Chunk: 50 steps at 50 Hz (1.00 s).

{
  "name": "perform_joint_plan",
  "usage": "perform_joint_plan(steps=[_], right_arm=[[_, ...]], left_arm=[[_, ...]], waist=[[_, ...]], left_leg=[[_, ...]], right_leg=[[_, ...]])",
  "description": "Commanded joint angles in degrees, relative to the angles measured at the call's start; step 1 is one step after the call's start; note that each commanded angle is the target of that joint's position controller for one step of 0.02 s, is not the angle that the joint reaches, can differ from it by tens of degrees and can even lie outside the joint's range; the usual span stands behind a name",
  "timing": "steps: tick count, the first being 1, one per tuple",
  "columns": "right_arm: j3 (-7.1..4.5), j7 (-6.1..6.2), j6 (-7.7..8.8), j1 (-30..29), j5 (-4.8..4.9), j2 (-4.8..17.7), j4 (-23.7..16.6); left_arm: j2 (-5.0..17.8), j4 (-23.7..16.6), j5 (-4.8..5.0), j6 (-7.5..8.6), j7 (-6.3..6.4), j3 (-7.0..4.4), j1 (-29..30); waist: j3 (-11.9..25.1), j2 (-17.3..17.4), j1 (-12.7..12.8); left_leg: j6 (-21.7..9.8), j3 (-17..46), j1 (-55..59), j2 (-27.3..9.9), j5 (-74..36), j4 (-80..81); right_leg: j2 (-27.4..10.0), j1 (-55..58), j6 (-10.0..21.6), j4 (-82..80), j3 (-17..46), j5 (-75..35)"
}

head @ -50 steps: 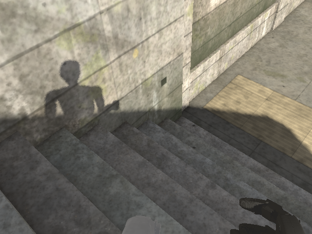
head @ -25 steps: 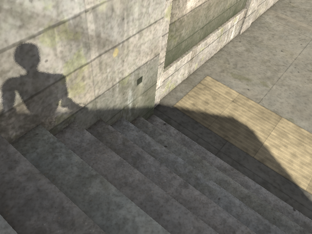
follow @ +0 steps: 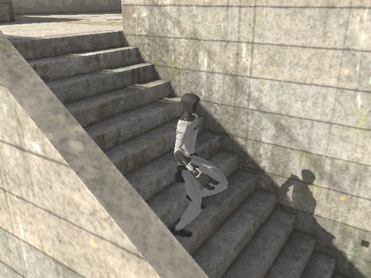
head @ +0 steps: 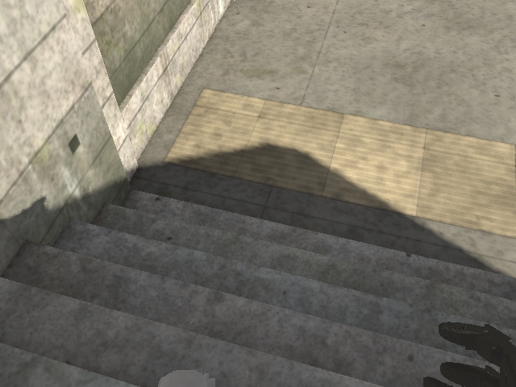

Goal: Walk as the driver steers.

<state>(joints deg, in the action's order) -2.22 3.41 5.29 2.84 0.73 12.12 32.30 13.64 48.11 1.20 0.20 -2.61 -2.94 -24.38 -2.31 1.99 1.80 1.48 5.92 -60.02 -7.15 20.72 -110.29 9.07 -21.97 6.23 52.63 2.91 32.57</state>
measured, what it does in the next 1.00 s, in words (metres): goes down, turning left: left foot 0.19 m lower, then right foot 0.19 m lower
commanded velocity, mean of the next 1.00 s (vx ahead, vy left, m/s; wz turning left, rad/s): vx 0.91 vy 0.00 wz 0.27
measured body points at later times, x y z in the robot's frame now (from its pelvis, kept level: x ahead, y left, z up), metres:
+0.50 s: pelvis +0.30 -0.04 -0.22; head +0.28 -0.05 +0.22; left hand +0.61 +0.08 -0.22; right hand +0.13 -0.22 -0.37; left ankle +0.22 +0.09 -0.88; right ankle +0.45 -0.24 -0.88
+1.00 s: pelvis +0.59 -0.05 -0.43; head +0.59 -0.05 +0.01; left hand +0.40 +0.11 -0.57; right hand +0.89 -0.16 -0.49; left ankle +0.82 +0.17 -1.07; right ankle +0.41 -0.26 -1.06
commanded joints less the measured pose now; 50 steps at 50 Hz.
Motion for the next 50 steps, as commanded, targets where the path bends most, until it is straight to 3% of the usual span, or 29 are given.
perform_joint_plan(steps=[1, 3, 7, 10, 12, 13, 14, 15, 16, 17, 18, 19, 21, 22, 23, 25, 27, 28, 30, 31, 32, 34, 35, 36, 38, 42, 45, 47, 50], right_arm=[[-0.38, 0.15, -0.43, -2.0, -2.53, 3.8, -6.9], [-2.43, -2.55, 1.64, -0.8, -0.7, 9.0, -4.0], [-1.15, -5.68, 2.25, -13.4, -1.55, 1.2, -8.4], [-3.59, -6.34, 1.79, 12.9, -0.87, 6.0, 0.3], [-6.42, -6.33, 1.78, 47.7, -1.24, 12.5, 11.4], [-3.42, -6.23, 2.03, 59.3, 0.7, 4.2, 17.0], [-0.41, -7.11, 2.18, 57.6, 1.79, -2.2, 21.3], [1.97, -6.9, 3.1, 46.9, 1.52, -4.3, 19.1], [2.09, -7.27, 2.78, 36.5, -0.05, -5.5, 17.2], [1.89, -7.0, 2.83, 31.4, 1.91, -6.5, 15.8], [0.49, -5.56, 2.54, 16.3, 0.62, 1.4, 9.2], [-1.11, -1.56, 2.47, 9.0, -1.68, 7.1, 7.2], [-2.27, 0.05, 2.57, 13.3, -2.16, 10.9, 10.0], [-2.31, 0.63, 3.51, 17.7, 1.62, 7.5, 10.1], [-2.12, 2.05, 2.97, 21.7, 3.79, 5.9, 12.4], [-1.59, 2.68, -0.17, 24.6, 4.59, 2.9, 15.2], [-1.64, 1.66, -2.27, 20.8, 1.72, 4.0, 15.4], [-1.49, 0.87, -2.81, 17.0, 2.34, 3.2, 14.3], [-1.87, -0.45, -3.3, 15.7, 2.26, 3.6, 14.2], [0.02, -2.24, -2.73, 25.5, 0.95, -3.9, 13.2], [0.53, -2.58, -1.63, 29.9, 2.35, -3.2, 10.6], [0.55, -1.41, -2.05, 19.9, 1.91, -0.7, 7.3], [1.65, -1.23, -3.29, 19.4, 2.09, -2.7, 4.7], [2.43, -1.08, -4.46, 13.4, 3.21, -5.2, 2.9], [2.32, -1.48, -6.28, 10.4, 2.02, -4.1, 0.6], [0.08, -3.78, -5.83, 12.5, 0.2, -0.7, 2.3], [-0.38, -6.76, -3.2, -5.3, 0.15, 2.6, -3.4], [-0.12, -10.09, -2.54, -9.4, -0.08, 2.4, -5.4], [-0.08, -10.3, -3.32, -4.2, 2.11, 0.9, -1.9]], left_arm=[[7.0, -9.6, 0.08, 2.62, 3.02, -0.72, 10.9], [7.7, -6.4, 0.15, 2.46, 5.35, -1.17, 4.8], [1.1, -1.5, 1.97, 0.9, 7.5, 0.19, -2.6], [2.6, -4.6, -0.4, 0.82, 5.77, -0.36, 9.3], [5.6, -7.5, -1.01, 1.23, 3.28, -1.16, 22.5], [3.1, -9.9, 0.25, 1.86, 3.59, -1.01, 25.7], [-6.9, -15.3, -2.67, 3.11, 4.83, 1.26, 25.9], [-12.9, -19.2, -0.67, 4.42, 4.77, 3.82, 16.0], [-11.8, -16.6, 0.71, 3.84, 3.83, 3.95, 8.3], [-8.6, -14.9, 0.21, 3.95, 2.97, 2.89, 9.2], [-5.2, -16.8, -0.47, 3.9, 3.47, 2.12, 7.2], [-3.1, -19.3, 0.98, 4.13, 4.57, 1.93, 13.1], [-0.7, -18.7, -0.46, 3.96, 5.0, 0.66, 14.0], [3.0, -20.9, 0.2, 4.16, 5.29, -0.67, 19.1], [3.3, -21.6, -1.99, 4.2, 4.78, 0.33, 23.6], [-2.6, -23.8, -1.76, 3.6, 3.06, 1.48, 28.4], [-0.3, -21.2, -0.81, 2.77, 1.83, -0.69, 17.3], [1.3, -17.8, -1.48, 2.88, 1.78, -1.86, 5.1], [2.8, -12.1, -0.5, 3.17, 1.95, -4.0, -15.4], [2.5, -10.4, -1.69, 4.36, 0.8, -1.97, -12.8], [4.4, -11.2, -1.51, 4.8, -0.73, -1.41, -6.7], [2.1, -7.7, -0.35, 4.76, -1.82, -1.24, -7.0], [5.0, -5.9, 0.3, 4.56, -1.7, -1.59, -3.4], [0.1, -4.1, -0.9, 4.92, -0.98, 0.15, 0.8], [-2.8, -2.9, -2.03, 4.15, 1.71, 2.1, 4.7], [5.3, 1.3, -3.06, 3.84, 4.32, 0.51, 1.0], [1.9, 3.1, -2.41, 4.38, 6.35, 1.32, -8.9], [2.4, 2.5, -2.76, 3.78, 7.47, 1.92, -7.6], [6.4, 3.4, -1.0, 2.18, 6.15, 0.61, -7.5]], waist=[[4.5, 3.6, -6.9], [8.3, -2.4, -4.5], [1.5, -4.1, 3.1], [5.2, -14.1, -8.4], [9.9, -3.4, -27.3], [1.5, 8.0, -31.0], [-5.7, 23.8, -21.2], [-6.8, 26.5, -7.2], [-3.1, 10.0, 1.4], [-3.8, -3.9, 4.8], [-6.7, -12.2, 12.2], [-11.0, -6.1, 10.9], [-5.8, -11.9, 7.8], [-6.6, -11.5, 4.3], [-6.4, -12.6, 0.3], [-2.8, -4.5, -5.7], [4.5, 7.7, -0.7], [6.7, 8.1, 5.6], [7.0, -4.0, 16.6], [8.1, -20.7, 7.0], [12.8, -28.3, 1.2], [9.5, -7.1, 0.3], [5.5, -7.2, -2.9], [-2.4, -6.1, -4.0], [-8.1, -2.8, -6.9], [-4.7, -5.1, -5.9], [-9.2, -5.4, 3.5], [-8.8, -2.3, 3.0], [-7.5, -6.3, 3.0]], left_leg=[[2.8, 3.4, 1.8, 2.7, -17.4, 36.8], [1.3, 4.4, 6.4, 4.9, -39.5, 47.6], [0.5, -2.1, 34.4, 12.3, -55.7, 77.2], [-1.7, -3.5, 46.7, 11.5, -45.1, 60.3], [-6.9, -4.7, 74.9, 8.1, -41.1, 67.2], [-13.0, 2.1, 70.9, -1.1, -44.6, 96.9], [-13.4, 9.0, 77.0, 1.5, -58.0, 75.2], [-14.7, 18.7, 76.8, 0.4, -67.6, 68.7], [-18.2, 24.8, 71.3, -5.1, -54.4, 69.8], [-15.2, 21.1, 54.1, -3.1, -33.4, 72.0], [-16.9, 27.7, 29.4, 0.6, -22.3, 82.7], [-20.4, 43.3, 5.9, -3.6, -15.3, 83.2], [-22.5, 43.5, 3.6, -1.5, -18.3, 75.6], [-20.5, 41.9, 18.0, 3.4, -8.7, 70.1], [-18.3, 32.7, 22.7, 9.3, 1.2, 65.6], [-16.1, 23.3, 20.7, 14.7, 2.8, 63.1], [-15.3, 25.9, 20.1, 14.7, -8.0, 52.6], [-13.1, 23.1, 23.8, 17.0, -15.6, 41.8], [-7.0, 16.8, 14.4, 24.2, -12.3, 4.4], [-7.0, 16.4, -8.5, 26.4, 29.9, -17.8], [-6.4, 16.7, -13.8, 21.0, 29.7, -21.7], [-6.2, 7.1, -17.3, 10.8, 15.8, -15.4], [-5.5, 5.3, -15.4, 6.4, 11.7, -13.3], [-4.7, 10.0, -17.8, 3.0, 5.6, -9.0], [-3.4, 8.2, -12.8, 2.9, -12.1, 8.5], [-3.0, 3.8, -1.1, 4.1, -29.8, 21.1], [-5.6, 3.2, -16.3, 4.1, -40.7, 45.6], [-6.2, -2.0, 6.2, 4.0, -61.1, 67.9], [-3.8, -5.2, 33.3, 8.4, -53.8, 73.8]], right_leg=[[-14.7, -1.0, 11.2, -16.7, 35.5, -34.9], [-9.9, 7.7, 9.1, -6.9, 29.7, -34.8], [-0.1, -6.0, 5.1, -5.7, 23.7, -21.2], [-0.6, -5.0, 5.2, 11.3, 22.8, -31.9], [1.2, -16.0, -2.0, 46.7, 16.6, -62.1], [7.4, -18.9, -5.0, 82.1, 7.2, -27.3], [13.4, -43.7, -3.6, 94.3, 11.6, 23.9], [9.8, -55.7, -2.0, 80.4, 18.9, 23.2], [1.5, -56.6, -0.4, 73.5, 15.4, 13.6], [-4.4, -49.9, 2.0, 61.5, 10.4, 0.0], [-9.2, -34.1, -1.6, 38.6, 7.0, -16.2], [-13.9, -19.0, -7.8, 25.4, 9.2, -30.5], [-11.8, -7.2, -11.2, 32.4, 8.8, -35.7], [-13.8, -21.1, -10.4, 18.9, 14.8, -46.4], [-12.6, -18.7, -9.1, -0.8, 13.7, -56.5], [-9.2, 0.6, -8.4, -20.3, 8.4, -60.8], [-7.1, 15.6, -8.4, -7.6, 7.0, -61.0], [-9.0, 22.2, -7.2, -12.5, 7.5, -60.4], [-15.7, 43.7, -4.3, -33.8, 6.3, -59.8], [-25.0, 56.5, 0.0, -11.5, 11.8, -90.5], [-31.0, 54.9, 4.0, -5.0, 18.4, -101.8], [-32.3, 38.4, 7.3, -14.0, 18.3, -65.7], [-36.9, 26.2, 10.2, -19.0, 25.0, -48.9], [-38.7, 11.9, 9.2, -22.8, 29.3, -34.1], [-28.8, -2.2, 2.3, -22.3, 18.6, -17.0], [-26.2, -1.1, 1.3, -19.6, 8.4, -33.8], [-24.3, 21.3, -4.3, -14.7, 3.0, -26.8], [-22.7, 9.9, -6.9, -15.0, -6.5, -18.9], [-20.8, 1.6, -5.0, -13.0, -8.6, -22.9]])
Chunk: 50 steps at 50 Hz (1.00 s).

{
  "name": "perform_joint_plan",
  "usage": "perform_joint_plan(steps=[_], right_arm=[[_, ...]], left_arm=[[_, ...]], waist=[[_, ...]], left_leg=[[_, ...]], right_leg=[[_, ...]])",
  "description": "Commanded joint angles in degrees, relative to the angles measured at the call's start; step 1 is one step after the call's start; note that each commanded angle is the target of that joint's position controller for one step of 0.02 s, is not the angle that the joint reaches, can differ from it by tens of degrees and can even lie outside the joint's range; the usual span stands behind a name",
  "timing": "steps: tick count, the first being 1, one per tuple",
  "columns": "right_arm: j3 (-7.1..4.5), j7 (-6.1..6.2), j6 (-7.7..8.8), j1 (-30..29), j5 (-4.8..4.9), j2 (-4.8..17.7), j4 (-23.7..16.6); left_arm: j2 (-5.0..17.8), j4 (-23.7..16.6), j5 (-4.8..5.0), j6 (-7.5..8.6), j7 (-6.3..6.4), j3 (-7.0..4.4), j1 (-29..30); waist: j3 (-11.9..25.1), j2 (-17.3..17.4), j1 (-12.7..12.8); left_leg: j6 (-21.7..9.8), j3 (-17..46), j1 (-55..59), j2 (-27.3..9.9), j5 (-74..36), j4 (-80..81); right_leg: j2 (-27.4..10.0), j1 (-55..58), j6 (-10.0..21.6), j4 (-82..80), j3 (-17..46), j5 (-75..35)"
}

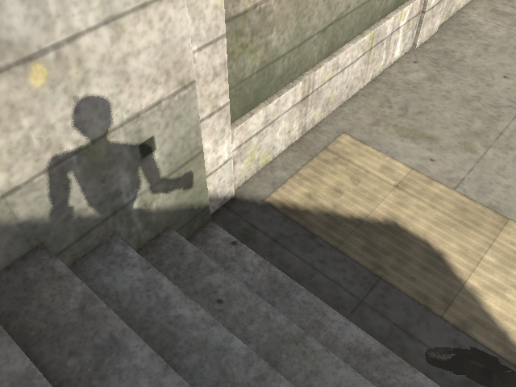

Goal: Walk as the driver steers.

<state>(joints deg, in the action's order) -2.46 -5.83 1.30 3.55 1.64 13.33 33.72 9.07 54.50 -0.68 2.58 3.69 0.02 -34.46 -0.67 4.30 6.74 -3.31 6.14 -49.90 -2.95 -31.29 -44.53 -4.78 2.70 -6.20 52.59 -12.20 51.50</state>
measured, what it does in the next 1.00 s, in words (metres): goes down, turning right: left foot 0.19 m lower, then right foot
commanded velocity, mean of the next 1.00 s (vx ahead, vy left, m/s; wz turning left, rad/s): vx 0.11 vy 0.00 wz -0.64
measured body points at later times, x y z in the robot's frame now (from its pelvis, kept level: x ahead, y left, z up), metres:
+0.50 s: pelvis +0.18 -0.01 -0.12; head +0.20 -0.01 +0.33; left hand +0.44 +0.21 -0.19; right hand +0.24 -0.31 -0.22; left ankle +0.23 +0.12 -0.82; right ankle +0.17 -0.15 -0.67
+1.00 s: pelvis +0.24 -0.08 -0.17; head +0.23 -0.12 +0.28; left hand +0.54 +0.04 -0.24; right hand +0.31 -0.44 -0.19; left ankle +0.43 -0.13 -0.86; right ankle +0.14 -0.18 -0.82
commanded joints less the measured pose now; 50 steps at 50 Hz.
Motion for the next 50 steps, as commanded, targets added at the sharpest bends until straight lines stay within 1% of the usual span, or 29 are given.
perform_joint_plan(steps=[1, 3, 4, 5, 6, 7, 8, 9, 10, 12, 15, 19, 23, 27, 29, 30, 31, 32, 33, 34, 35, 36, 37, 39, 40, 43, 45, 47, 50], right_arm=[[-0.82, -0.16, 0.45, 1.1, 2.05, 2.0, 0.2], [-4.49, 1.3, 0.83, 25.0, -0.22, 9.9, 10.2], [-4.14, 2.66, 0.49, 28.5, -3.41, 8.9, 12.8], [-2.36, 2.76, 1.39, 30.7, -6.44, 9.6, 14.1], [-1.28, 2.98, 1.88, 29.8, -5.81, 9.3, 12.9], [-1.55, 2.28, 1.7, 26.1, -4.34, 8.5, 13.0], [-1.69, 1.59, 2.49, 20.6, -1.96, 7.7, 12.8], [-2.02, 2.29, 2.71, 16.5, -2.23, 8.4, 12.8], [-0.86, 3.3, 2.34, 11.3, -2.59, 5.8, 11.6], [-0.02, 5.75, 2.45, 7.8, -4.55, 6.4, 10.9], [0.22, 9.32, 1.13, 8.8, -5.04, 10.9, 9.5], [0.4, 9.34, -0.76, 6.1, -2.79, 10.0, 5.7], [0.4, 9.43, -1.72, 10.3, -2.29, 7.8, 3.5], [-2.2, 9.79, -1.71, 8.5, -2.87, 13.5, 1.5], [-3.09, 9.32, -2.23, 1.1, -0.62, 15.0, -0.5], [-3.24, 9.07, -2.91, -4.5, 1.49, 14.7, -1.1], [-3.12, 9.34, -3.47, -12.5, 2.97, 13.7, -4.0], [-1.88, 9.88, -2.99, -11.3, -0.58, 6.9, -8.6], [-0.86, 10.63, -1.95, -15.5, -0.32, 6.2, -14.1], [-0.7, 11.47, -2.13, -16.0, 1.0, 7.1, -12.8], [-1.33, 11.29, -1.67, -18.8, -0.3, 8.2, -11.7], [-0.98, 10.95, -1.74, -12.8, -2.96, 6.0, -8.1], [-1.93, 10.05, -1.23, -5.1, -3.85, 7.9, -2.9], [-1.49, 8.48, -1.54, -7.9, -4.57, 7.5, -2.6], [-1.63, 7.53, -1.7, -10.8, -3.38, 7.5, -4.3], [-0.88, 6.43, -1.84, -17.3, -3.93, 6.0, -8.5], [-0.01, 4.92, -1.43, -20.4, -5.84, 5.6, -10.8], [-0.13, 3.79, -0.66, -17.4, -5.87, 5.1, -10.9], [-0.84, 3.21, -0.44, -5.8, -3.78, 7.7, -7.3]], left_arm=[[11.6, -2.4, 1.14, -0.56, -0.64, -2.78, 2.4], [13.5, -1.5, 1.65, 0.09, -2.15, -3.52, 8.4], [10.9, 0.3, 3.06, 0.28, -2.04, -3.69, 5.3], [7.5, 2.1, 2.48, 0.53, -1.51, -3.95, -0.2], [3.5, 1.9, 3.4, 1.35, -3.17, -2.68, -9.2], [3.7, -0.6, 3.83, 1.24, -3.47, -2.51, -8.2], [5.4, -2.7, 4.66, 0.23, -2.28, -3.32, -4.9], [4.4, -3.0, 4.96, -0.93, -0.33, -3.31, 0.8], [4.5, -5.4, 3.92, -3.58, 0.63, -3.42, 4.6], [3.6, -11.1, 2.19, -5.73, 1.09, -3.49, 10.2], [7.9, -16.9, 2.34, -7.17, 1.08, -4.21, 14.6], [9.9, -20.9, 0.87, -11.06, 1.46, -5.07, 19.6], [9.9, -25.2, 1.31, -11.77, -0.38, -4.66, 26.2], [8.8, -27.9, 2.66, -10.29, -2.03, -3.93, 30.1], [9.9, -25.3, 3.91, -9.68, -2.36, -4.63, 22.7], [11.9, -22.2, 3.65, -8.8, -2.77, -5.73, 13.2], [15.6, -17.8, 1.59, -7.78, -3.28, -7.1, 2.6], [24.1, -16.2, 2.6, -6.25, -4.2, -8.35, 6.8], [27.4, -20.4, -0.63, -3.83, -5.79, -7.76, 15.5], [26.1, -23.6, -1.42, -3.42, -6.5, -7.01, 23.0], [24.9, -23.9, 2.1, -4.29, -5.07, -7.11, 25.2], [22.0, -23.6, 3.43, -5.89, -3.22, -6.46, 26.4], [20.3, -25.8, 1.57, -7.07, -1.52, -5.49, 31.6], [17.1, -28.5, 0.15, -9.48, 1.21, -3.24, 33.8], [17.1, -26.6, -0.01, -8.77, 2.62, -2.35, 28.0], [18.0, -26.8, 0.63, -8.33, 5.35, -1.74, 27.4], [15.6, -26.3, 2.08, -8.83, 7.32, -1.36, 24.9], [16.0, -24.4, 2.67, -8.85, 6.33, -2.85, 22.9], [13.2, -27.6, 1.76, -7.59, 5.47, -2.22, 29.7]], waist=[[-8.1, -10.4, -3.5], [2.5, -10.5, -16.6], [0.1, 2.9, -18.9], [3.7, 12.1, -17.0], [13.3, 13.3, -12.2], [18.0, 4.9, -11.4], [19.1, -2.7, -7.7], [17.9, -3.2, -6.9], [9.8, -6.0, -4.7], [6.5, 0.3, -2.7], [13.1, 4.2, -3.8], [6.1, 3.5, -3.7], [0.8, 2.0, -7.7], [4.4, 5.8, -8.0], [7.4, 9.2, -2.6], [8.9, 6.1, 4.2], [4.5, -3.6, 11.3], [-3.1, -30.6, 2.4], [2.2, -35.8, -0.4], [-1.7, -24.6, -3.3], [-5.2, -19.0, -3.8], [0.1, -16.3, -6.5], [7.3, -11.9, -9.5], [14.0, -7.5, -7.9], [14.1, -7.0, -6.3], [10.7, -9.6, -4.8], [5.6, -7.9, -2.8], [5.4, -11.2, -3.2], [4.2, -15.9, -9.5]], left_leg=[[0.5, -1.7, 26.4, 1.5, -1.4, 14.1], [0.2, -5.2, 51.6, 2.1, -8.2, 19.1], [-2.6, -5.2, 59.3, -1.4, -13.3, 32.6], [-5.0, -2.4, 72.9, -8.8, -44.6, 13.0], [-12.8, 4.9, 80.5, -20.4, -61.5, -0.7], [-14.7, 9.4, 75.0, -23.1, -48.8, 2.7], [-15.6, 12.5, 64.6, -24.2, -19.6, 8.2], [-16.1, 18.5, 51.8, -27.5, -4.5, 12.4], [-16.0, 14.9, 38.1, -25.6, 0.4, 16.6], [-13.7, 7.5, 29.4, -23.0, 0.1, 18.2], [-14.4, 6.2, 33.6, -25.3, -5.0, 15.5], [-8.8, -3.9, 29.8, -20.8, 18.8, 15.1], [-6.0, -6.8, 34.9, -22.2, 26.0, 7.8], [-2.1, -10.9, 33.4, -24.1, 19.7, 2.0], [2.3, -17.6, 24.4, -21.1, 21.5, -2.6], [4.3, -21.5, 18.4, -17.6, 23.4, -13.3], [5.8, -19.5, 5.9, -13.5, 38.2, -34.9], [5.8, -14.3, -13.1, -2.5, 77.3, -56.1], [4.0, -4.5, -18.4, 3.3, 78.3, -57.9], [2.0, -0.5, -16.5, 4.0, 71.5, -54.3], [1.9, -2.1, -21.6, 4.2, 63.9, -50.2], [2.1, -0.7, -21.8, 4.1, 56.9, -45.8], [1.6, 0.6, -17.8, 2.9, 43.9, -45.1], [2.5, -2.8, -5.4, 4.8, 31.7, -44.5], [2.9, 1.2, -7.1, 6.1, 27.4, -41.1], [5.1, 1.7, -7.1, 8.7, 26.4, -33.1], [6.6, -1.0, 2.0, 12.1, 12.7, -7.6], [5.4, 0.0, 15.3, 12.1, 10.2, 5.0], [3.2, 3.8, 30.0, 6.0, 3.1, 8.3]], right_leg=[[-7.5, -18.3, 7.6, -5.2, 8.9, -42.1], [-3.7, -19.6, 5.3, 22.6, 10.6, -57.1], [5.6, -26.3, 2.8, 44.4, 9.9, -25.0], [11.5, -41.7, 2.4, 64.2, 19.2, 10.2], [10.0, -48.6, 1.9, 62.4, 32.0, 7.2], [7.0, -49.1, 1.4, 55.5, 32.0, -0.2], [4.1, -45.8, 2.7, 44.0, 30.7, -12.4], [2.5, -44.2, 3.1, 45.2, 28.3, -21.2], [3.1, -43.0, 2.6, 41.4, 24.7, -27.1], [2.0, -41.0, 1.2, 29.8, 21.9, -33.3], [4.9, -43.4, -0.1, 39.8, 21.9, -42.6], [6.9, -46.5, 0.9, 42.8, 20.0, -48.2], [5.1, -54.7, 0.9, 42.8, 19.6, -49.5], [1.6, -45.5, 2.1, 28.6, 13.8, -39.3], [3.1, -26.1, 3.6, 16.0, 8.1, -38.7], [6.0, -12.8, 5.1, 6.2, 4.4, -41.1], [6.7, -4.4, 10.0, -8.3, 11.6, -42.9], [3.6, -7.6, 15.4, -13.4, 34.3, -89.1], [-6.6, -18.6, 21.8, -32.6, 62.6, -80.7], [-9.4, -27.8, 22.6, -35.8, 67.1, -56.6], [-4.6, -22.2, 18.1, -24.0, 55.3, -53.1], [-3.0, -16.4, 15.4, -15.3, 49.8, -56.1], [-2.7, -16.3, 13.3, -5.6, 47.1, -58.2], [-0.7, -23.8, 11.1, -5.9, 44.1, -61.6], [2.2, -22.9, 11.7, -4.2, 45.7, -48.4], [4.1, -21.3, 14.8, -5.7, 48.4, -41.1], [10.1, -27.0, 14.5, -6.1, 43.6, -23.9], [11.6, -30.8, 14.3, -5.6, 43.2, -18.2], [12.8, -39.2, 13.4, 2.8, 44.0, -16.5]])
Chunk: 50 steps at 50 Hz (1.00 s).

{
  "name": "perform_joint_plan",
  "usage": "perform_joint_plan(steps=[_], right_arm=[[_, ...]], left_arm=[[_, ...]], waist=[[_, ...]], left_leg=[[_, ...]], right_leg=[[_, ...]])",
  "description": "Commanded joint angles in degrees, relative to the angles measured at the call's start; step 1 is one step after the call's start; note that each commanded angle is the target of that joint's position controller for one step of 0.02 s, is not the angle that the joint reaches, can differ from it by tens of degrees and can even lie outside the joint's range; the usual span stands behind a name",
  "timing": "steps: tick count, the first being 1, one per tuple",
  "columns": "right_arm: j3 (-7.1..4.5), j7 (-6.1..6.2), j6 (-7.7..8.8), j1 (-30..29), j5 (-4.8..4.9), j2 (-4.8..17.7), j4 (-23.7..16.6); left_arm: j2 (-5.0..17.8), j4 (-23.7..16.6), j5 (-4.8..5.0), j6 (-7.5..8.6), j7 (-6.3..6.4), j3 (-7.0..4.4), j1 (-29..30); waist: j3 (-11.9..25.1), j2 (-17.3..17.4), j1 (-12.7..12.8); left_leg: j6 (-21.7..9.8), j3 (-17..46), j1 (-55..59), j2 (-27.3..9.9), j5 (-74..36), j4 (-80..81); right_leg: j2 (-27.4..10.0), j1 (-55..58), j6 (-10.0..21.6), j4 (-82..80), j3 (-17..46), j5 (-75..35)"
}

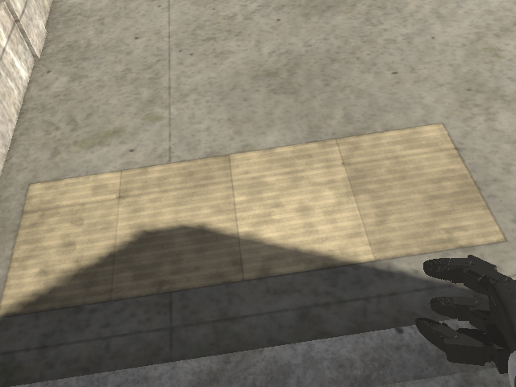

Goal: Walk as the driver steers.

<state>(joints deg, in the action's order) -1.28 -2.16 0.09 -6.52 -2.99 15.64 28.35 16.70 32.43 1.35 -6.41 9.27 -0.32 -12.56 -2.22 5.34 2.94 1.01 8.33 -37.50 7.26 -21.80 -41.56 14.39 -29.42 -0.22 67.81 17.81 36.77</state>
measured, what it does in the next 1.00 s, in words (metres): goes down: left foot 0.19 m lower, then right foot 0.19 m higher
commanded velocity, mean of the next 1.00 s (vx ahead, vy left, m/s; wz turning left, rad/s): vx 0.44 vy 0.00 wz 0.08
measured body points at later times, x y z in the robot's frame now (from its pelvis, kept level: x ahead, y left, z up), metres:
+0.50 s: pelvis +0.04 +0.02 -0.10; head +0.03 +0.05 +0.35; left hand +0.26 +0.13 -0.19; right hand -0.04 -0.20 -0.22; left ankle +0.11 +0.10 -0.84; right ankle -0.02 -0.09 -0.56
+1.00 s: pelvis +0.09 +0.06 -0.07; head +0.12 +0.06 +0.37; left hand +0.12 +0.35 -0.18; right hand +0.30 -0.18 -0.16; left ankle +0.11 +0.13 -0.81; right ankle -0.03 -0.08 -0.60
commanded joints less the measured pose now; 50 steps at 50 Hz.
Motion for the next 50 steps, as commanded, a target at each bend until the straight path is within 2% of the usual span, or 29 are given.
perform_joint_plan(steps=[1, 3, 4, 5, 6, 7, 8, 9, 10, 11, 14, 17, 19, 24, 27, 28, 29, 30, 31, 32, 34, 35, 38, 40, 42, 43, 47, 49, 50], right_arm=[[-2.01, -0.07, 0.57, 7.1, 1.34, 5.3, -0.5], [-1.35, 0.34, 0.79, 20.9, 2.02, 2.0, 4.3], [-1.79, 0.51, 0.55, 30.3, 2.34, -0.9, 7.5], [-0.04, -0.16, 0.26, 35.2, 1.57, -3.2, 10.0], [0.01, 0.73, 0.13, 30.6, 2.23, 3.3, 10.0], [-1.16, 1.13, 0.24, 28.8, 2.61, 6.9, 10.0], [-2.34, 1.38, 0.33, 25.4, 1.44, 11.9, 9.3], [-1.77, 2.67, -0.79, 22.1, 0.26, 10.0, 7.9], [-0.13, 3.71, -1.93, 20.3, 0.63, 7.5, 6.9], [1.26, 4.1, -2.78, 18.3, 1.43, 7.0, 6.2], [3.9, 5.11, -4.16, 22.4, 2.38, 4.6, 6.2], [4.41, 6.27, -4.14, 31.6, 1.75, 3.8, 8.4], [4.5, 7.03, -3.67, 34.2, 2.55, 2.7, 10.0], [0.69, 6.78, -3.77, 33.8, 5.09, 6.3, 10.8], [-2.71, 5.59, -3.63, 25.9, 7.01, 10.8, 5.2], [-3.44, 5.05, -3.18, 21.9, 6.94, 11.0, 3.2], [-2.71, 4.29, -2.78, 18.8, 8.49, 5.2, 0.4], [-2.21, 3.45, -0.34, 14.2, 7.3, 1.4, -3.8], [-2.67, 1.77, 2.55, 8.9, 5.59, 1.9, -2.3], [-3.12, 0.67, 3.12, 11.7, 6.37, 2.1, -0.3], [-3.52, 1.48, 0.67, 15.6, 3.16, 5.0, 3.4], [-3.13, 1.1, -1.21, 17.5, 2.87, 3.7, 4.6], [-1.58, -0.1, -3.47, 21.1, 4.5, 1.6, 4.7], [-1.56, -0.44, -4.07, 15.6, 5.52, 2.0, 1.3], [-2.34, -1.52, -3.18, 9.3, 6.76, 3.3, -0.3], [-3.74, -1.5, -2.65, 11.7, 6.18, 5.7, 0.8], [-5.18, -1.94, -1.36, 13.3, 6.76, 6.7, 2.6], [-7.58, -1.52, -0.96, 30.8, 6.05, 9.1, 8.2], [-7.92, -1.6, -0.26, 44.4, 5.32, 9.7, 12.4]], left_arm=[[4.2, -5.5, -0.22, 1.34, -0.48, -1.7, 7.0], [2.2, -4.0, 1.18, 1.28, -1.58, -1.73, 5.3], [1.8, -1.6, 0.38, 1.27, -2.29, -2.09, 6.3], [-3.5, -2.3, 0.43, 1.42, -3.93, -1.4, 4.7], [-9.7, -4.0, 1.9, 2.96, -6.32, -0.61, -3.6], [-5.2, -3.5, 1.6, 4.55, -7.42, -1.45, -4.3], [-1.8, -5.7, 2.94, 5.55, -7.26, -1.79, -0.4], [0.1, -6.7, 3.32, 4.83, -5.99, -2.19, 6.3], [1.8, -7.5, 2.94, 3.3, -5.44, -2.54, 11.5], [-0.1, -7.9, 2.51, 1.44, -5.17, -1.95, 11.6], [-6.8, -8.8, 1.89, -0.72, -4.85, 0.32, 8.4], [-9.2, -10.9, 2.12, -0.21, -4.89, 1.52, 10.0], [-10.2, -10.0, 2.27, 0.06, -5.52, 2.18, 6.5], [-11.3, -9.6, 0.01, 2.44, -7.7, 3.79, 7.4], [-6.8, -11.6, -2.96, 5.53, -7.58, 3.44, 5.3], [-3.4, -8.4, -3.6, 6.0, -7.36, 2.23, -5.1], [2.2, -4.1, -4.25, 6.75, -7.86, 0.34, -14.8], [13.4, -1.5, -3.91, 8.39, -8.27, -4.26, -16.3], [6.8, 0.1, -3.03, 10.49, -7.27, -3.88, -18.7], [5.5, 0.7, -4.16, 12.05, -7.49, -3.97, -15.3], [-1.4, -0.1, -1.66, 11.09, -8.67, -1.88, -3.8], [-3.4, -0.5, -1.89, 9.58, -8.81, -0.36, -0.9], [0.9, -2.8, -2.73, 8.06, -7.67, 0.2, 4.5], [3.9, -1.8, -1.58, 8.1, -7.2, -0.83, -0.5], [6.5, 0.9, -2.37, 8.23, -6.49, -2.52, -7.3], [8.8, 2.1, -2.58, 8.22, -6.32, -3.59, -7.7], [7.6, 2.5, -1.01, 7.97, -6.17, -4.63, -6.7], [7.7, 2.5, -0.07, 8.33, -6.12, -5.17, -4.1], [7.0, 0.2, -0.13, 8.73, -5.75, -5.21, 4.8]], waist=[[4.7, -16.3, -5.8], [2.0, -5.6, -10.0], [4.8, -2.5, -15.1], [7.6, 3.3, -12.7], [11.2, 13.9, -3.5], [9.2, 14.2, -1.5], [9.0, 13.6, 0.0], [5.5, 3.8, -0.8], [1.9, -5.8, -1.8], [-0.9, -8.1, -1.3], [-1.8, -2.6, -2.5], [1.4, 0.0, -5.6], [5.4, 2.1, -4.4], [3.3, 4.3, -3.2], [-3.1, 8.2, -0.1], [-4.8, 7.0, 4.8], [-8.6, -7.4, 6.8], [-6.8, -39.0, 7.7], [-4.6, -26.2, 8.1], [0.4, -22.2, 3.7], [4.7, -10.7, -2.1], [6.1, -9.1, -5.0], [4.7, -4.4, -9.8], [1.7, -7.1, -6.0], [1.7, -10.3, -0.9], [4.3, -13.0, -2.0], [3.2, -15.8, -0.8], [9.3, -12.1, -10.3], [5.0, 0.5, -21.4]], left_leg=[[-1.2, 2.4, 21.4, -6.9, -5.9, 8.8], [-5.5, 5.6, 35.9, -13.8, -5.9, 33.0], [-6.5, 0.2, 48.2, -15.0, -6.5, 28.4], [-6.2, -2.8, 57.4, -16.0, -16.4, 7.1], [-8.5, 13.5, 54.4, -24.3, -38.1, 7.9], [-13.5, 17.7, 50.9, -29.7, -36.9, 9.4], [-22.1, 26.5, 45.9, -34.5, -14.4, 14.8], [-20.7, 29.3, 36.5, -33.1, 11.3, 22.8], [-16.6, 27.3, 28.1, -30.4, 26.0, 25.4], [-13.0, 23.9, 20.1, -26.5, 33.5, 24.5], [-10.2, 12.4, 14.2, -16.3, 39.5, 23.1], [-13.8, 11.5, 24.1, -16.0, 35.0, 22.8], [-12.2, 11.5, 29.3, -16.2, 48.0, 24.8], [-12.2, 10.8, 21.2, -15.7, 52.1, 34.4], [-12.9, 10.1, 9.5, -15.2, 36.2, 36.6], [-12.0, 10.9, 9.5, -14.6, 27.3, 33.2], [-8.6, 6.9, 3.2, -9.8, 25.7, 17.2], [-9.1, 4.5, -24.9, -3.3, 42.4, -6.0], [-9.6, 22.8, -37.2, -0.9, 48.3, -9.7], [-8.7, 24.4, -38.5, -0.7, 43.9, -14.2], [-5.5, 12.6, -27.9, -4.7, 31.7, -23.5], [-4.1, 5.3, -15.9, -4.7, 22.8, -28.6], [-0.8, -7.0, 4.1, 0.7, 4.4, -32.3], [-1.0, -7.9, -0.2, -2.3, 12.4, -17.9], [-2.8, -8.1, -2.4, -6.5, 11.7, -5.4], [-3.0, -12.0, 2.3, -5.2, 10.2, -11.5], [-6.3, -13.8, 7.7, -9.1, 19.4, 5.4], [-10.3, -17.0, 36.2, -4.0, 18.8, 12.1], [-17.2, -8.7, 50.7, -6.5, 14.5, 18.8]], right_leg=[[-6.0, -8.0, 6.4, -8.1, 14.4, -5.6], [0.0, -15.0, -0.1, 14.5, 5.5, -5.1], [4.3, -22.8, -1.6, 30.4, -3.3, 0.6], [6.5, -38.2, -1.4, 50.3, -5.1, 6.6], [5.0, -38.9, -2.8, 65.4, 1.9, 10.5], [0.7, -45.5, -5.9, 76.3, -1.3, 8.0], [-2.4, -48.0, -6.0, 82.3, -2.2, 5.1], [-4.0, -46.9, -5.5, 81.6, -1.0, -1.7], [-4.4, -43.7, -5.1, 82.6, -2.6, -6.9], [-5.0, -39.9, -5.0, 82.0, -4.3, -9.4], [-3.7, -37.3, -5.9, 85.6, -11.5, -10.3], [-4.3, -38.4, -7.1, 83.6, -12.5, -6.1], [-8.2, -34.8, -7.1, 71.7, -12.0, -5.5], [-15.0, -12.3, -3.3, 40.0, -22.2, 3.1], [-13.4, 5.4, 3.2, 19.1, -24.2, 21.1], [-11.1, 9.0, 4.7, 6.3, -26.1, 20.5], [-11.9, 10.6, 10.0, -13.9, -14.0, 18.0], [-28.3, 16.2, 21.3, -24.6, 24.6, 13.6], [-34.8, 23.1, 23.1, -27.5, 32.8, -10.0], [-36.8, 23.9, 22.7, -22.8, 31.1, -19.2], [-36.2, 13.4, 13.1, -10.5, 12.7, -19.7], [-32.0, 0.7, 8.9, -8.5, 2.8, -15.3], [-26.0, -18.6, 4.4, -12.8, -13.4, 2.6], [-27.8, -9.1, 3.2, -14.1, -16.3, -0.6], [-28.9, 4.0, 2.9, -11.0, -18.0, -4.7], [-30.2, 5.3, 3.3, -6.9, -18.3, -12.2], [-34.5, 11.2, 2.0, 1.2, -21.3, -29.4], [-30.5, 0.6, 1.4, 23.4, -28.9, -47.2], [-23.2, -20.4, 0.2, 56.2, -29.9, -19.7]])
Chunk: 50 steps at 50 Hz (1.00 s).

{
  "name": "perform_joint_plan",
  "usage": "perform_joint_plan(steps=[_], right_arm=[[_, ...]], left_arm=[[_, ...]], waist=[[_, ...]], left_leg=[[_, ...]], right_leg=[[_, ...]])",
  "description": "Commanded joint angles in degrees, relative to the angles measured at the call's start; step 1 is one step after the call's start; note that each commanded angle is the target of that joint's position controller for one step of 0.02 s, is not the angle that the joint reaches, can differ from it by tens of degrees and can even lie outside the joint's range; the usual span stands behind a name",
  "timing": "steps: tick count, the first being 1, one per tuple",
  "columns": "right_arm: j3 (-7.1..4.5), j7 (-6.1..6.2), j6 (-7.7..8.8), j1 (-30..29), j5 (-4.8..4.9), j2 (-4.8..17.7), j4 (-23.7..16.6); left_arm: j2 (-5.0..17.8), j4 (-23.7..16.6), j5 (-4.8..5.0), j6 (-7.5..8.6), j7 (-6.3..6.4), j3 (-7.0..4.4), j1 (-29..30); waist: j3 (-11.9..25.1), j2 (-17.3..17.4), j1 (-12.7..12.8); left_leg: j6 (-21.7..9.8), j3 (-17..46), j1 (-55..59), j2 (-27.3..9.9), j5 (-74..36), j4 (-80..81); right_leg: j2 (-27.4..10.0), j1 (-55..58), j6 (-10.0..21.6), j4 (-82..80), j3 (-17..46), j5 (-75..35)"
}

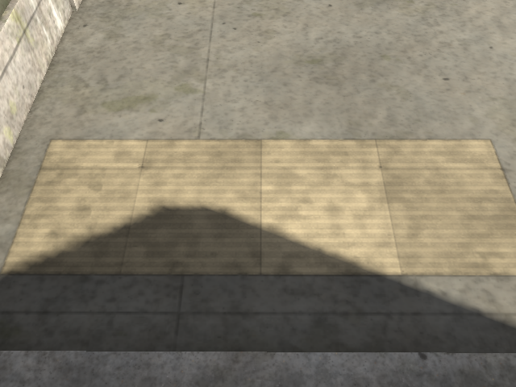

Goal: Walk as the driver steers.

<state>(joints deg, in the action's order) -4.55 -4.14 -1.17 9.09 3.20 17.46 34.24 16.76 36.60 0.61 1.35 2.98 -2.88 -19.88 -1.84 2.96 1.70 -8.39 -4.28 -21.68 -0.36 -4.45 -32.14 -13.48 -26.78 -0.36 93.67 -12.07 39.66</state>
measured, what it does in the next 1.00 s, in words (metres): goes down: right foot 0.19 m lower, then left foot 0.19 m lower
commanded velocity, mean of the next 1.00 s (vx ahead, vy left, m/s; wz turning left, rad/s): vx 0.98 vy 0.00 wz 0.17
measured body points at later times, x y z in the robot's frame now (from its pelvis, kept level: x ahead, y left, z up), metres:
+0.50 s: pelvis +0.23 +0.05 -0.18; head +0.19 +0.07 +0.27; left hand +0.28 +0.38 -0.23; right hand +0.43 -0.14 -0.28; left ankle +0.04 +0.07 -0.72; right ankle +0.33 -0.03 -0.91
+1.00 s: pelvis +0.53 +0.25 -0.41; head +0.51 +0.25 +0.03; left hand +0.43 +0.48 -0.56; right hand +0.78 +0.06 -0.47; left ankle +0.52 +0.41 -1.15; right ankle +0.39 +0.02 -0.87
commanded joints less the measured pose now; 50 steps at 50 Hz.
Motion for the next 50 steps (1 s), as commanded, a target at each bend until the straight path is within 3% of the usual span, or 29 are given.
perform_joint_plan(steps=[1, 2, 3, 5, 6, 8, 11, 14, 21, 22, 24, 25, 26, 27, 28, 29, 30, 31, 32, 34, 36, 39, 42, 45, 46, 47, 48, 49, 50], right_arm=[[-3.07, 0.08, 1.75, 29.1, -2.87, 9.5, 9.4], [-0.84, -0.62, 1.94, 21.9, -3.63, 8.8, 6.7], [-1.92, -0.34, 1.47, 17.4, -2.91, 10.0, 5.7], [-0.17, 0.54, 1.38, 7.9, -1.48, 6.1, 3.4], [1.87, 2.1, 1.13, 4.1, -1.5, 2.6, 1.0], [2.28, 4.57, 2.21, 2.9, -2.22, 1.2, 0.9], [1.74, 6.66, 2.71, 10.5, -2.74, 1.7, 5.0], [2.4, 8.85, 2.12, 13.2, -1.09, -1.7, 6.4], [2.68, 9.0, 0.35, 13.8, -0.52, -1.6, 5.1], [2.7, 9.28, -0.02, 12.8, -1.32, -1.3, 5.6], [3.34, 8.39, 0.36, 3.2, -2.15, -2.3, 3.2], [2.65, 7.37, 1.17, -5.0, -1.66, -0.5, 3.0], [4.16, 5.91, 1.44, -9.9, -4.3, -9.2, 0.1], [5.36, 6.28, 3.13, -3.0, -3.16, -13.4, -4.4], [6.0, 5.16, 3.79, 2.2, -2.39, -12.1, -5.1], [5.24, 4.56, 4.75, 3.4, -0.71, -8.7, -3.6], [5.05, 4.48, 5.1, 2.7, 0.15, -7.7, -5.0], [4.58, 4.4, 4.98, -4.4, -0.19, -5.6, -6.5], [4.65, 5.02, 4.92, -7.3, -0.31, -5.8, -8.3], [3.96, 4.63, 4.07, -5.3, -5.91, -3.9, -7.4], [2.4, 4.19, 5.08, -2.7, -3.74, -3.3, -5.9], [2.19, 3.05, 7.37, -22.2, -2.94, -4.2, -10.7], [2.7, -0.29, 8.34, -22.1, -1.66, -7.9, -10.4], [-2.34, 0.88, 6.87, 7.8, -0.08, 2.4, -0.7], [-4.11, 1.56, 6.82, 22.8, -0.69, 5.9, 4.2], [-4.23, 2.11, 7.02, 32.2, -1.71, 4.3, 7.5], [-1.65, 1.33, 7.24, 33.8, -3.66, 2.4, 10.5], [-0.29, 0.51, 7.07, 26.9, -3.54, 0.2, 8.2], [-0.87, -0.15, 6.81, 24.4, -3.19, 1.8, 9.1]], left_arm=[[-1.1, -10.5, -1.76, 2.26, 1.15, -0.16, 20.2], [-2.7, -15.2, -2.6, 3.72, 0.81, 0.97, 14.6], [-1.3, -16.7, -1.49, 5.05, 0.19, 1.31, 11.3], [0.3, -14.3, 2.43, 5.17, -0.01, 0.34, 12.0], [0.6, -13.9, 1.71, 2.9, 0.13, 0.48, 12.6], [-1.2, -13.7, -1.71, 1.4, 0.3, 0.51, 12.4], [1.3, -11.9, -0.14, 3.15, -1.88, -1.4, 12.1], [-0.7, -14.1, -2.16, 4.18, -3.27, -1.45, 21.3], [0.6, -13.7, -1.48, 6.3, -6.26, -1.79, 22.3], [1.5, -12.7, -1.37, 6.68, -6.49, -2.43, 19.3], [7.0, -2.1, 0.46, 6.35, -6.44, -5.16, -9.8], [5.6, 4.2, 0.88, 5.7, -6.53, -5.02, -27.8], [-6.5, 11.4, 1.92, 4.83, -7.0, -0.92, -38.9], [-8.2, 9.4, 1.2, 4.95, -7.68, 1.67, -30.6], [-8.3, 6.1, -0.34, 4.28, -7.93, 2.31, -22.1], [-4.6, 5.9, -0.57, 4.19, -8.04, 0.62, -18.0], [6.2, 4.7, 0.85, 3.52, -6.98, -2.21, -10.0], [3.8, 2.0, -0.35, 4.12, -5.49, -0.62, -3.9], [5.1, 0.1, -1.22, 4.69, -3.92, -1.16, 0.3], [3.9, 3.2, 1.19, 4.33, -0.59, -0.87, -2.2], [2.9, 5.8, 2.84, 4.22, -0.09, -1.3, -5.4], [-0.9, 8.5, 2.66, 3.2, 0.64, -1.37, -14.9], [-3.6, 13.1, 2.23, -0.93, 1.67, -1.11, -18.8], [-0.4, 12.5, 0.87, -0.2, 0.2, -1.75, -7.2], [0.2, 11.3, 1.32, 1.25, -0.86, -1.85, -2.3], [-3.5, 13.6, 1.55, 1.65, -1.33, -1.01, -5.2], [-8.7, 12.1, 0.89, 2.49, -2.38, 0.29, -10.3], [-7.1, 9.9, 2.37, 2.98, -2.44, 0.64, -16.6], [-6.1, 9.7, 3.73, 2.89, -1.4, 0.02, -16.0]], waist=[[-3.0, 17.0, -17.5], [6.0, 14.1, -7.1], [16.6, 4.1, -3.9], [9.3, -8.8, 1.4], [3.6, -10.2, 2.4], [2.0, -7.3, 1.7], [2.9, 0.9, -0.2], [0.4, 1.2, -3.1], [-3.9, 4.8, -4.9], [-4.2, 7.0, -3.6], [1.3, 8.6, 7.2], [2.5, -3.4, 19.0], [-2.3, -20.7, 19.5], [-4.4, -35.8, 7.4], [-0.2, -28.5, 0.7], [1.5, -8.1, -2.5], [-2.2, -4.3, -7.5], [-7.4, 6.4, -8.9], [-8.1, 3.5, -8.1], [-5.3, 4.8, -6.2], [-0.6, -5.3, -4.4], [-2.5, -6.3, 7.2], [-0.7, -10.2, 11.9], [4.3, -16.3, -4.3], [7.3, -13.0, -12.7], [5.8, -0.7, -18.0], [6.4, 18.3, -13.4], [10.5, 24.7, -7.4], [10.2, 21.1, -5.2]], left_leg=[[-7.8, 7.7, 34.7, -0.4, -26.3, -2.3], [-9.4, 16.6, 34.9, -1.2, -33.3, -10.4], [-15.7, 35.7, 35.2, -8.4, -11.7, -4.7], [-12.9, 47.1, 18.5, -14.8, 32.1, 0.3], [-11.2, 45.3, 7.9, -12.2, 33.4, 1.3], [-9.8, 43.2, -2.7, -6.3, 22.6, -1.8], [-6.7, 38.2, 1.4, -0.8, 18.0, -10.3], [-6.3, 35.0, -7.3, 6.5, 22.4, -11.6], [-6.3, 40.9, 8.6, 7.6, 0.5, -27.3], [-5.5, 40.6, 6.6, 8.5, -7.4, -29.7], [-1.4, 33.1, -2.3, 7.6, -23.4, -51.2], [3.4, 23.3, -11.8, 13.0, -10.4, -83.6], [4.1, 18.0, -39.7, 23.0, 49.9, -109.6], [4.0, 20.5, -56.1, 20.1, 60.1, -113.3], [4.3, 20.2, -59.1, 16.3, 58.5, -106.1], [3.5, 18.5, -54.8, 10.4, 47.0, -94.6], [4.2, 13.7, -52.9, 3.3, 42.8, -83.2], [5.3, 17.1, -51.1, -0.6, 26.3, -69.5], [8.1, 16.7, -44.7, -2.4, 19.2, -62.4], [10.6, 14.4, -13.1, -3.2, -7.2, -35.7], [9.5, 17.8, -15.5, -4.7, -17.3, -37.5], [10.6, 17.2, -34.2, -1.3, -10.9, -14.5], [10.9, 13.2, -2.4, 2.3, -23.4, 8.0], [7.6, 20.2, 20.9, -6.7, -23.8, 5.9], [8.2, 19.3, 33.2, -9.5, -26.1, 9.4], [6.7, 18.3, 43.6, -12.0, -17.0, 14.1], [8.9, 12.0, 56.3, -11.3, -35.6, -13.8], [6.7, 19.5, 52.9, -15.2, -36.1, -13.2], [0.1, 30.0, 44.1, -20.9, -17.2, -3.3]], right_leg=[[10.5, -43.4, 1.3, 45.9, 2.7, 9.6], [9.1, -46.3, 0.4, 40.2, 11.2, 7.5], [8.9, -48.1, -1.5, 29.2, 18.3, 2.9], [5.0, -52.2, -2.5, 9.8, 23.7, -16.2], [7.4, -47.9, -5.5, -0.9, 22.3, -24.6], [8.7, -36.2, -7.3, -10.9, 22.8, -35.2], [10.5, -31.0, -6.0, -19.5, 23.7, -55.2], [15.6, -12.1, -5.3, -40.2, 21.8, -67.2], [16.1, -15.0, -0.8, -50.6, 20.5, -45.9], [16.8, -8.2, -0.5, -50.7, 18.3, -43.9], [9.0, 18.5, 4.2, -67.2, 20.2, -49.3], [5.1, 32.8, 10.2, -76.4, 19.3, -60.5], [4.6, 46.2, 11.9, -69.2, 20.8, -60.7], [5.8, 49.0, 13.7, -50.8, 28.0, -81.1], [3.9, 47.8, 16.6, -52.0, 33.6, -80.8], [-0.2, 36.9, 19.5, -59.3, 42.3, -54.5], [-4.2, 22.4, 22.6, -69.0, 56.2, -23.8], [-0.6, 9.7, 18.1, -70.7, 57.4, -9.1], [1.5, 0.5, 18.2, -69.4, 59.8, -13.6], [9.4, -17.5, 16.1, -67.0, 47.1, -21.1], [9.5, -5.2, 16.1, -58.5, 48.2, -24.8], [11.9, 22.0, 16.9, -50.7, 48.8, -24.5], [18.1, 9.0, 13.2, -50.2, 42.4, -14.2], [17.7, 5.5, 11.5, -25.7, 43.2, -22.7], [19.6, 0.4, 7.7, -9.1, 38.1, -26.2], [26.0, -11.7, 4.4, 13.1, 32.7, -0.2], [24.8, -34.2, 5.4, 27.5, 32.8, 9.7], [19.8, -38.2, 4.6, 24.9, 31.7, 1.7], [17.7, -38.6, 3.0, 24.6, 26.8, -4.1]])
